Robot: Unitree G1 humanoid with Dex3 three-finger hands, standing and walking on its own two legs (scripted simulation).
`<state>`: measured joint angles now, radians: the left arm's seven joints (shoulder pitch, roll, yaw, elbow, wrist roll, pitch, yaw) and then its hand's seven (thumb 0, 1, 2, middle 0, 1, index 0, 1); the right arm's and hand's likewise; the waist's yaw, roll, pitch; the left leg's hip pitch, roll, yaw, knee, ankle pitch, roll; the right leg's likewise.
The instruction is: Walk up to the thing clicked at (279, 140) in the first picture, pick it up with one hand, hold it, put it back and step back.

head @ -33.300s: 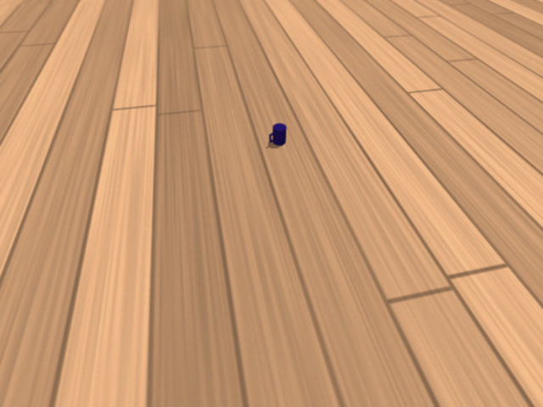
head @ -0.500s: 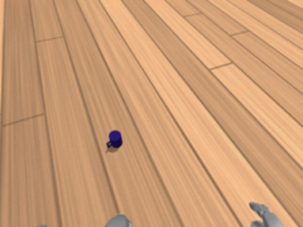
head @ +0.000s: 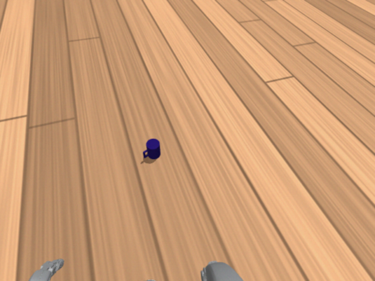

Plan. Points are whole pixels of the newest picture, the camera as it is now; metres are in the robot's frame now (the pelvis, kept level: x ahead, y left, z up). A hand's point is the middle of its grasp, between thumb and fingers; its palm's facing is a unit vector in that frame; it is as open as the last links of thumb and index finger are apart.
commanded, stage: step back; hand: left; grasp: from above
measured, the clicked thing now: (151, 150) +0.91 +0.21 -0.70
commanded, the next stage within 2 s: stand in 1.36 s
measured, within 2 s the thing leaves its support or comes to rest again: neither
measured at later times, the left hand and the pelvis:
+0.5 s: hand out of the picture -0.08 +0.27 -0.14, palm faces +0.01 -0.91 -0.42, open 7.4 cm; pelvis -0.13 -0.01 +0.00, yaw +0 degrees
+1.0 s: hand out of the picture -0.06 +0.26 -0.15, palm faces +0.05 -0.93 -0.36, open 7.4 cm; pelvis -0.11 +0.00 +0.00, yaw +2 degrees
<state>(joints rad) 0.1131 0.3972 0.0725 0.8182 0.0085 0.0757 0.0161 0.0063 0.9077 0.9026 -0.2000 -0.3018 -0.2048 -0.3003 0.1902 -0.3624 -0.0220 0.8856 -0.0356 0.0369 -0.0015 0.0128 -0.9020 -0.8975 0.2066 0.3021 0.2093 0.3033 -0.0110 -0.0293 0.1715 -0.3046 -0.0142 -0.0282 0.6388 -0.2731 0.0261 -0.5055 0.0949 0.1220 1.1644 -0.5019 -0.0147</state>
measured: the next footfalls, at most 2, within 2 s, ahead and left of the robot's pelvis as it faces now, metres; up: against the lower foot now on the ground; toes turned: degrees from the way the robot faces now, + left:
right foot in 0.18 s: -0.07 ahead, -0.13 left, +0.00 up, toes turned +0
left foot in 0.46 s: -0.08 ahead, +0.11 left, +0.00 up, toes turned -3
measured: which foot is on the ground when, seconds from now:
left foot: down 0.00-0.20, up 0.22-0.44, down 0.46-0.72, up 0.74-0.94, down 0.96-1.00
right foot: up 0.00-0.16, down 0.18-1.00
